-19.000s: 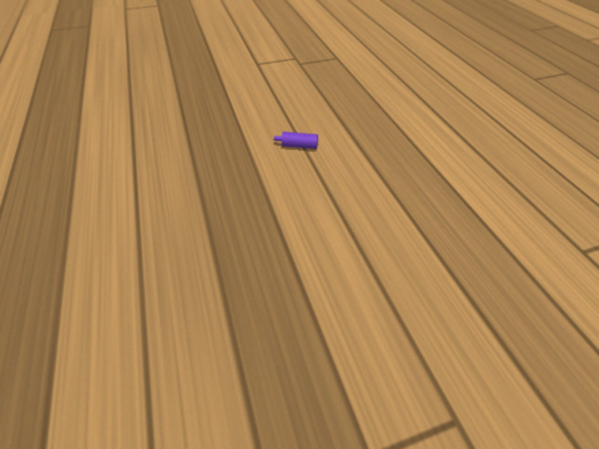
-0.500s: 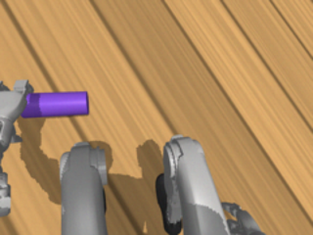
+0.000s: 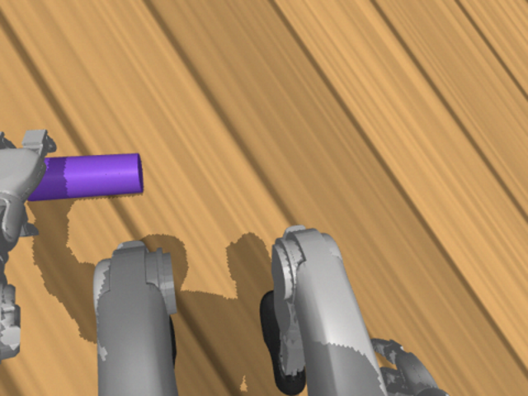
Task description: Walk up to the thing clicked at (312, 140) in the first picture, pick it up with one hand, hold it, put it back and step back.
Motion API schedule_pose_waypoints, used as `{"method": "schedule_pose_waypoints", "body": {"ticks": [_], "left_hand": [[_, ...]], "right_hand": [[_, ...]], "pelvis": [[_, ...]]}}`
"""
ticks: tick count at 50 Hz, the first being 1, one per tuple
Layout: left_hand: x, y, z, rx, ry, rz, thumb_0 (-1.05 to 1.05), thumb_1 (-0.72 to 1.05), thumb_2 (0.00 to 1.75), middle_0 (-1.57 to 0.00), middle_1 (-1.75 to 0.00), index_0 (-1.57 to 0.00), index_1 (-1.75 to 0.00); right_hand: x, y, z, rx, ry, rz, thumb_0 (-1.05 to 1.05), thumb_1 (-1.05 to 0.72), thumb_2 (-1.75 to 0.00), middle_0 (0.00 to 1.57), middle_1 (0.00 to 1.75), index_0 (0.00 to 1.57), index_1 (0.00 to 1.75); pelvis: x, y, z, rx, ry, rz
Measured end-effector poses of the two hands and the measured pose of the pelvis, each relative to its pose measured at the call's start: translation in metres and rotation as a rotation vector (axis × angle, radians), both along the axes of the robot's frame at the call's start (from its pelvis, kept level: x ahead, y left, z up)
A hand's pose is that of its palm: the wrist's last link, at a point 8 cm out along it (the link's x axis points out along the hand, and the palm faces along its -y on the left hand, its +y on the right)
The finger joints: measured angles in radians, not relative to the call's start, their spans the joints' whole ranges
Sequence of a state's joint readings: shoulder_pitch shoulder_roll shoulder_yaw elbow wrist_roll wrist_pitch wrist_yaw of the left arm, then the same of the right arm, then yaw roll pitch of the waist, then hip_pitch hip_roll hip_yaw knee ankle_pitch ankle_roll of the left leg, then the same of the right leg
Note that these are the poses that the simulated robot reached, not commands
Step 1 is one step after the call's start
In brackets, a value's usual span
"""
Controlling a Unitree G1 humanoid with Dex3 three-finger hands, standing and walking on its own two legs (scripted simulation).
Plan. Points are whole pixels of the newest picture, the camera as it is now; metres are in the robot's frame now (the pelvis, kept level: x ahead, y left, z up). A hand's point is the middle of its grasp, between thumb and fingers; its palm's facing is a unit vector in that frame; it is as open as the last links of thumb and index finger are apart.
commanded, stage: rise first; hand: left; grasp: from above
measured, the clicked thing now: (73, 177) +0.47 +0.30 -0.29
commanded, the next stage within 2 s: approach in 1.14 s
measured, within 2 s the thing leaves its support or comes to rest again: neither
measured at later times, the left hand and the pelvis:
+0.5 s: hand (32, 185) +0.42 +0.32 -0.17, palm faces -0.45 -0.05 -0.89, open 14.2 cm; pelvis +0.00 +0.00 +0.00, yaw +0 degrees
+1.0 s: hand (27, 182) +0.42 +0.32 -0.16, palm faces -0.46 -0.04 -0.89, open 14.2 cm; pelvis +0.00 +0.00 +0.00, yaw +0 degrees
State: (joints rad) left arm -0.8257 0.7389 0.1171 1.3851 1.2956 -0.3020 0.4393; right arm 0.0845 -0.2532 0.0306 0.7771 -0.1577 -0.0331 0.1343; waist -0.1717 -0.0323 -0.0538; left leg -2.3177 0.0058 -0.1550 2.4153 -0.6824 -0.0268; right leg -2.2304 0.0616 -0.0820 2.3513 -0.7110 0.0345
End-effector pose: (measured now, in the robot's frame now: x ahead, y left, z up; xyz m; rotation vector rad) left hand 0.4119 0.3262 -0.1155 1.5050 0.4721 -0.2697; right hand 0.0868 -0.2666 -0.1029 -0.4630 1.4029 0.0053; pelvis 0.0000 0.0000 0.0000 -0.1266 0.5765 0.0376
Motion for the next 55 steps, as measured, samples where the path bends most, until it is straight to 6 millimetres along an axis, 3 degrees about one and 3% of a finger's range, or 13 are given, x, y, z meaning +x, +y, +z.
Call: {"method": "schedule_pose_waypoints", "body": {"ticks": [26, 55], "left_hand": [[0.016, -0.009, 0.001, 0.007, -0.003, -0.012, 0.00, -0.57, 1.04, -0.08, -1.03, -0.08, -1.04], [0.016, -0.009, 0.014, 0.004, 0.005, -0.029, 0.00, -0.57, 1.04, -0.08, -1.03, -0.08, -1.04]], "right_hand": [[-0.021, 0.000, 0.005, -0.008, 0.027, -0.019, 0.00, -0.91, -0.91, 0.20, 0.30, 0.20, 0.29], [-0.021, 0.002, 0.014, -0.012, 0.001, -0.015, 0.00, -0.91, -0.90, 0.20, 0.30, 0.20, 0.30]], "pelvis": [[-0.002, 0.001, -0.002, -0.007, -0.005, -0.003], [-0.006, 0.002, 0.005, -0.012, -0.008, 0.001]]}}
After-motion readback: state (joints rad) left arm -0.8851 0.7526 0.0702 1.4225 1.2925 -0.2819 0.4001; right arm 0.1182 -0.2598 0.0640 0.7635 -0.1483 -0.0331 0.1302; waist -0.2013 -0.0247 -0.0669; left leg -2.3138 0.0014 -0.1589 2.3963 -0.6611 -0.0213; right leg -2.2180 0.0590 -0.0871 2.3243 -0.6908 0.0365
